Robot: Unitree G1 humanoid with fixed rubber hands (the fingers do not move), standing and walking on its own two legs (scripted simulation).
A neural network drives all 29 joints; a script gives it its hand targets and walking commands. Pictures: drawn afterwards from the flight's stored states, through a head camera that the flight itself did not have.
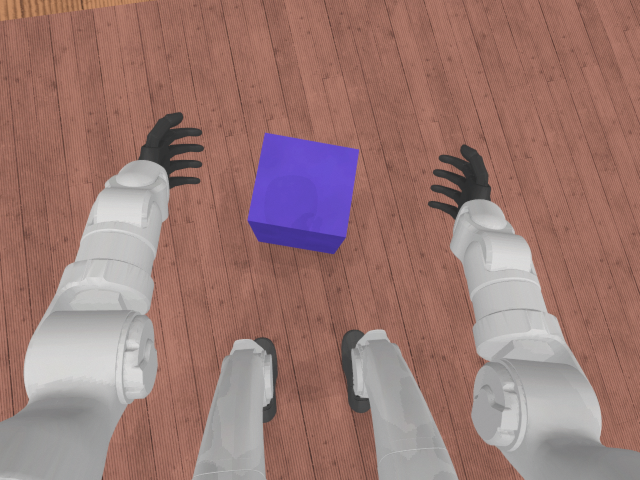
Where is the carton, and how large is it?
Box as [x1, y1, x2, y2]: [247, 133, 358, 253]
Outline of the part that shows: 265,133 247,220 257,239 259,241 334,253 344,239 346,233 358,149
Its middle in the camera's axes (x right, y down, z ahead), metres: -0.04 -0.11 +0.95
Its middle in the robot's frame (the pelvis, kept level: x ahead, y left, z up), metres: +0.56 -0.02 -0.54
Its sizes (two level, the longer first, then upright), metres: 0.210 0.200 0.250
